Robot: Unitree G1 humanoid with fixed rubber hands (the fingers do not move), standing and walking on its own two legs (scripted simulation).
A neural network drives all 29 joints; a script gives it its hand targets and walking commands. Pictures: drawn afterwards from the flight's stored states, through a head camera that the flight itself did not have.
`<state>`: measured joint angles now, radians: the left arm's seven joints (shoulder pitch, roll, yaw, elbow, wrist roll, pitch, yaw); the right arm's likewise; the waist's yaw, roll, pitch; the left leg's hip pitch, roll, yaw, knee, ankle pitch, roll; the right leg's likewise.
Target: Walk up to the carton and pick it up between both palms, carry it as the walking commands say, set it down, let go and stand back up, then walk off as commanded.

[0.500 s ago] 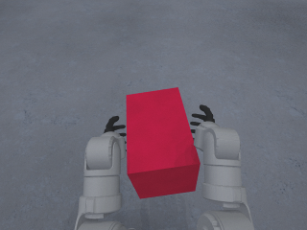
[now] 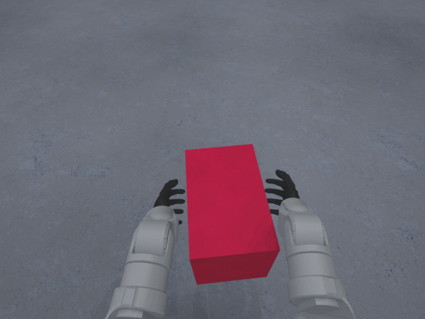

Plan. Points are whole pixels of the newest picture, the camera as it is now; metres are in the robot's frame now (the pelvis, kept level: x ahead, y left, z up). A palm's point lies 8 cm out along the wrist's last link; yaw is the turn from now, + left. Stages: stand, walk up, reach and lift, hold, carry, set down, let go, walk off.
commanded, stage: set down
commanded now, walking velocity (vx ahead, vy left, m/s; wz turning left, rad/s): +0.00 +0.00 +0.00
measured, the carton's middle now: (225, 212) +0.36 -0.01 -0.05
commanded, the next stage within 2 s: none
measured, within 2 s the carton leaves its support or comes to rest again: rests again in 1.30 s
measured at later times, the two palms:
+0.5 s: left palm (171, 221) +0.32 +0.11 -0.02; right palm (287, 214) +0.33 -0.14 -0.01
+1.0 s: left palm (178, 237) +0.33 +0.10 -0.12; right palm (279, 229) +0.35 -0.15 -0.11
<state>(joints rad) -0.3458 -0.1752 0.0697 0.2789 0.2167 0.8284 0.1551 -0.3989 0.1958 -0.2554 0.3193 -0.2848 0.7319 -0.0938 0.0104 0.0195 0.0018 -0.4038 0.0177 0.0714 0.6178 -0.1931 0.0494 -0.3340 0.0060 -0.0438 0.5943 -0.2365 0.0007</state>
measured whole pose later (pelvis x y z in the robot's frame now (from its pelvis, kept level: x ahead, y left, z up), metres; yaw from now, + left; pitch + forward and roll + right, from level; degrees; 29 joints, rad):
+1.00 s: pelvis +0.03 -0.02 -0.01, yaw +3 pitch +13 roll +0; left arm -0.36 -0.12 0.14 0.70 0.22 -0.10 0.23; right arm -0.42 0.18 -0.27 0.70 -0.25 -0.10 -0.17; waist -0.06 0.01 0.20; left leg -0.69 -0.02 0.01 0.67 -0.22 0.04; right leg -0.64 0.01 -0.04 0.71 -0.31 -0.02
